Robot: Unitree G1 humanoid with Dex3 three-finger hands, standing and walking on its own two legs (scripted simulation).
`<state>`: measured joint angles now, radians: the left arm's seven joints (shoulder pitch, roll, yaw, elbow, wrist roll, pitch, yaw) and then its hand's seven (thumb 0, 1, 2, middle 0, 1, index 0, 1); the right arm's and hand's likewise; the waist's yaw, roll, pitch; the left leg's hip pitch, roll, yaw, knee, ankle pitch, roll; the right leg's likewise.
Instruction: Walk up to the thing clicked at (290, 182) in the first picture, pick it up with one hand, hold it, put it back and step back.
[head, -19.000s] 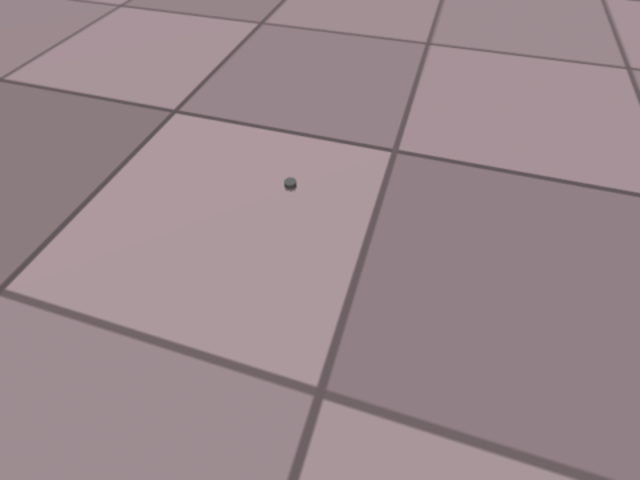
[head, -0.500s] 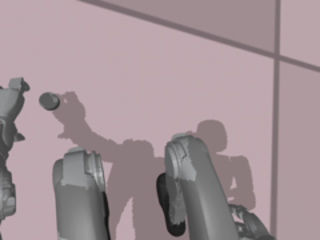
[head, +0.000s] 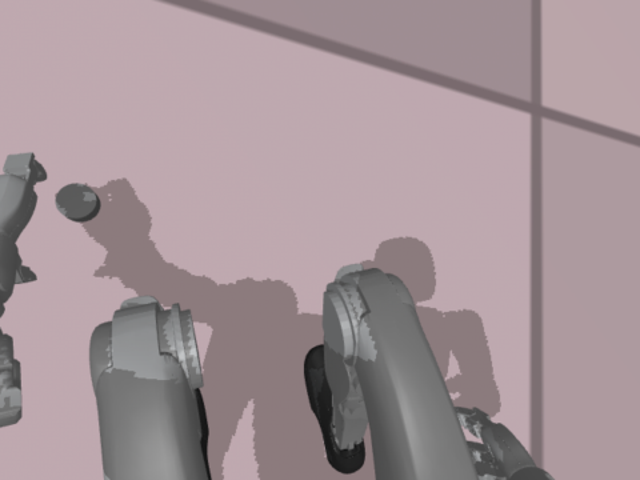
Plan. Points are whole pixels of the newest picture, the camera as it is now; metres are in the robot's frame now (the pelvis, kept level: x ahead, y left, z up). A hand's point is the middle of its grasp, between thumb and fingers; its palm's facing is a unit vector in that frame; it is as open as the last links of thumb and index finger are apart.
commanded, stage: approach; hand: left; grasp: from above
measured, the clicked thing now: (78, 203) +0.49 +0.28 -0.31
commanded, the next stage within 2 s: close in in 0.48 s
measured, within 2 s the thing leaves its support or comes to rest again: neither
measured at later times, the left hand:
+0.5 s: hand (81, 146) +0.53 +0.24 -0.18, palm faces -0.39 -0.06 -0.92, open 13.8 cm
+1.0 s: hand (65, 212) +0.45 +0.28 -0.24, palm faces -0.45 -0.10 -0.89, open 13.9 cm
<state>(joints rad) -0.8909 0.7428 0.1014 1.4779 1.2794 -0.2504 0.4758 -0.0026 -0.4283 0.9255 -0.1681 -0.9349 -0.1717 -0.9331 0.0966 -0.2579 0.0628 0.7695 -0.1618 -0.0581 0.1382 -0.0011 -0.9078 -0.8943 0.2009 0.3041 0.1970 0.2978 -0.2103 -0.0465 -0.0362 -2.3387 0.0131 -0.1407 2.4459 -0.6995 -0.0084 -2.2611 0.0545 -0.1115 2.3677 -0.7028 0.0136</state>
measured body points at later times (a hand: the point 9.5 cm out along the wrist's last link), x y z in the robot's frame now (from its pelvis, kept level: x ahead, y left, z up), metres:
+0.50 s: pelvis +0.00 +0.00 +0.00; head +0.27 +0.05 +0.36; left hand +0.54 +0.24 -0.13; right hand +0.00 -0.26 -0.09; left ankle +0.07 +0.13 -0.29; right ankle +0.09 -0.11 -0.29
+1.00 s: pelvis +0.00 +0.01 -0.01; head +0.26 +0.13 +0.34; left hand +0.47 +0.28 -0.19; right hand +0.07 -0.27 -0.08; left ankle +0.07 +0.13 -0.29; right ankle +0.09 -0.11 -0.29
